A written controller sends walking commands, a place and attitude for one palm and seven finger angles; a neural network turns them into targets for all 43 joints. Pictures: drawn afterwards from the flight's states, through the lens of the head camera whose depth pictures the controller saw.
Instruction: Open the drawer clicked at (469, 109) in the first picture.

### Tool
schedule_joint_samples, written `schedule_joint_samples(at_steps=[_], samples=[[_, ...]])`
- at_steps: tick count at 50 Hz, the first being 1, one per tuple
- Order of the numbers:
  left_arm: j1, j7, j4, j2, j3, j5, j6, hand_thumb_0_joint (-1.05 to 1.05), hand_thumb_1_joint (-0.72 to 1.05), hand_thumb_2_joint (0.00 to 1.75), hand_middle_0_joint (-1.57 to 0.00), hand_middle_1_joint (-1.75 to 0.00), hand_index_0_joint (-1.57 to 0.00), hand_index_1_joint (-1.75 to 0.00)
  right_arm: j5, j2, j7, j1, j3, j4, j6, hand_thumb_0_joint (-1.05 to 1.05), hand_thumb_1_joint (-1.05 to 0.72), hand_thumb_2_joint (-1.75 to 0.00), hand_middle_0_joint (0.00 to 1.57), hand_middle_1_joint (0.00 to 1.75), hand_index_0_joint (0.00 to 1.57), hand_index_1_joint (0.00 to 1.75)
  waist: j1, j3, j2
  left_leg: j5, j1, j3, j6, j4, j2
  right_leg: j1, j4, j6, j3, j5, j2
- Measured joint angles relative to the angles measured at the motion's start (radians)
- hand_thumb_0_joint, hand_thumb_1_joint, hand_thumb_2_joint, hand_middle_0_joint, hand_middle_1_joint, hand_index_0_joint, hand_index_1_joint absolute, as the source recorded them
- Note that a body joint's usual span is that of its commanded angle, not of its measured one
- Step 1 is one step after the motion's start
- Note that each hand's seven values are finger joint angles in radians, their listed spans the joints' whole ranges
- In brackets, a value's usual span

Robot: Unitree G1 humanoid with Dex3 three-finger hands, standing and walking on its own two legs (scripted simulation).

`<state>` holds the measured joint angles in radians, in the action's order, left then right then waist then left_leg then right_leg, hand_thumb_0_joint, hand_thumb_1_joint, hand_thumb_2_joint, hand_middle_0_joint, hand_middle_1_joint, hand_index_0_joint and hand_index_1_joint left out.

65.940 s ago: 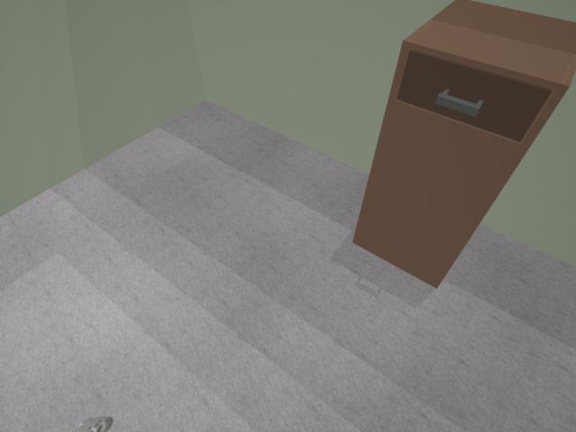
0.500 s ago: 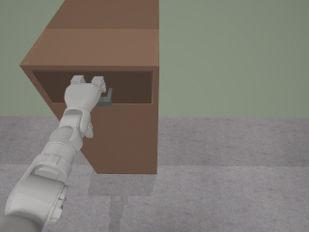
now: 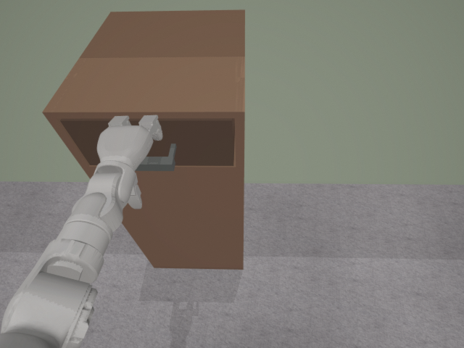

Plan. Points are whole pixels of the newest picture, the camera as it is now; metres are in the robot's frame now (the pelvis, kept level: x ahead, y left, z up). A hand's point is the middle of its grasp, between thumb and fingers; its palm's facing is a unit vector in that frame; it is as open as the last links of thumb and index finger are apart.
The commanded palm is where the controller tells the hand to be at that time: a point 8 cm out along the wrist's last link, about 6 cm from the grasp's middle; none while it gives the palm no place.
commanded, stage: lift the fingers back up to retry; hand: left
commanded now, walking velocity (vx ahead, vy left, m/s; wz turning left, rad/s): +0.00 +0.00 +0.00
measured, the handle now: (150, 156) +0.48 +0.18 +0.03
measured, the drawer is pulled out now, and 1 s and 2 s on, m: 0.00 0.00 0.00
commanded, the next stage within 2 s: re-aim the fingers above the handle in 0.34 s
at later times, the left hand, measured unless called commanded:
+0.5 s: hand (135, 162) +0.42 +0.18 +0.09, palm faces -0.01 -0.04 -1.00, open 13.8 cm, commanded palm +0.40 +0.19 +0.15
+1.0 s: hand (131, 156) +0.43 +0.19 +0.09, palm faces -0.03 -0.04 -1.00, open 13.8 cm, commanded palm +0.41 +0.20 +0.15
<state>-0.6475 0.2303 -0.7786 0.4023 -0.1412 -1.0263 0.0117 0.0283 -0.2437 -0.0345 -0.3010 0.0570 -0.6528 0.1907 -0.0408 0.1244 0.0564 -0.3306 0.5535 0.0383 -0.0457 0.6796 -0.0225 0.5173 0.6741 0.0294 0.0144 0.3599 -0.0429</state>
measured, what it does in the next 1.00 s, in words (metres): stands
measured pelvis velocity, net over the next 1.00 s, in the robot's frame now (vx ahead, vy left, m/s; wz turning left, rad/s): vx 0.01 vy -0.02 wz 0.01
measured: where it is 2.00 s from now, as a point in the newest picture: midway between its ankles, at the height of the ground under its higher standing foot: outside the picture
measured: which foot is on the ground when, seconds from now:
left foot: down 0.00-1.00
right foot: down 0.00-1.00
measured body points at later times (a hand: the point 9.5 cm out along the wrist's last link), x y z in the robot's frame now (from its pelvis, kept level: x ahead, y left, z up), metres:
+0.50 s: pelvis +0.01 -0.01 +0.01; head +0.04 -0.04 +0.46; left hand +0.41 +0.18 +0.15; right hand +0.15 -0.26 -0.12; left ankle +0.00 +0.09 -0.72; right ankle -0.02 -0.10 -0.72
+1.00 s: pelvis +0.01 -0.02 +0.01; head +0.05 -0.04 +0.45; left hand +0.43 +0.19 +0.14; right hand +0.10 -0.28 -0.13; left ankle +0.00 +0.09 -0.72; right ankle -0.02 -0.10 -0.72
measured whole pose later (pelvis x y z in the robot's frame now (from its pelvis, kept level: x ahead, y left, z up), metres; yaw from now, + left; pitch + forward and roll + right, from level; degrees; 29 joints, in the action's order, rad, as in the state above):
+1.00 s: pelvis +0.01 -0.02 +0.01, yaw +0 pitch +10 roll +1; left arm -0.61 0.11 -0.68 0.46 -0.10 -0.98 0.07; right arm 0.04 -0.26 -0.05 -0.27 0.05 -0.66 0.20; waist -0.02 0.10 0.05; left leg -0.31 0.47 0.03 -0.02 0.60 -0.02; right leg 0.44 0.62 0.05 0.01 0.35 -0.05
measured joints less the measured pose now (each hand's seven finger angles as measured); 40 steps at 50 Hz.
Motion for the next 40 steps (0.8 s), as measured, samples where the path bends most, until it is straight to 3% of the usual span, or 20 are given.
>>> schedule_joint_samples(at_steps=[15, 20, 26, 34, 40], samples=[[0.054, -0.136, 0.164, -0.001, -0.038, 0.049, -0.061, 0.00, -0.49, 0.30, -0.32, -1.20, -0.32, -1.20, 0.013, -0.007, 0.003, 0.077, -0.023, 0.028, 0.027, 0.01, -0.91, -0.89, 0.20, 0.30, 0.20, 0.30, 0.040, -0.012, 0.005, 0.021, -0.126, -0.004, 0.007, -0.089, -0.009, -0.118, -0.068, 0.006, 0.000, -0.009, 0.007], [0.067, -0.165, 0.173, 0.006, -0.047, 0.049, -0.020, 0.00, -0.49, 0.30, -0.32, -1.20, -0.32, -1.20, 0.010, -0.006, -0.006, 0.095, -0.026, 0.039, 0.021, 0.01, -0.91, -0.89, 0.20, 0.30, 0.20, 0.30, 0.049, -0.024, -0.004, 0.023, -0.129, -0.015, 0.013, -0.089, -0.009, -0.123, -0.065, 0.012, -0.011, -0.005, 0.008], [0.071, -0.131, 0.191, 0.013, -0.045, 0.046, 0.027, 0.00, -0.49, 0.30, -0.32, -1.20, -0.32, -1.20, 0.005, -0.006, -0.006, 0.098, -0.016, 0.026, 0.009, 0.01, -0.91, -0.89, 0.20, 0.30, 0.20, 0.30, 0.056, -0.028, -0.004, 0.020, -0.114, -0.026, 0.018, -0.074, -0.008, -0.111, -0.052, 0.018, -0.022, 0.001, 0.007], [0.021, -0.124, 0.120, 0.019, -0.033, 0.046, -0.011, 0.00, -0.49, 0.30, -0.32, -1.20, -0.32, -1.20, 0.007, -0.004, -0.008, 0.084, -0.021, 0.005, 0.016, 0.01, -0.91, -0.89, 0.20, 0.30, 0.20, 0.30, 0.041, -0.028, 0.000, 0.022, -0.103, -0.026, 0.023, -0.074, -0.005, -0.098, -0.048, 0.022, -0.023, 0.000, 0.003], [0.024, -0.151, 0.111, 0.029, -0.009, 0.054, 0.019, 0.00, -0.49, 0.30, -0.32, -1.20, -0.32, -1.20, 0.007, -0.008, -0.014, 0.054, -0.020, 0.005, 0.021, 0.01, -0.91, -0.89, 0.20, 0.30, 0.20, 0.30, 0.027, -0.029, 0.002, 0.025, -0.105, -0.019, 0.024, -0.083, -0.001, -0.095, -0.055, 0.023, -0.015, -0.005, -0.001]])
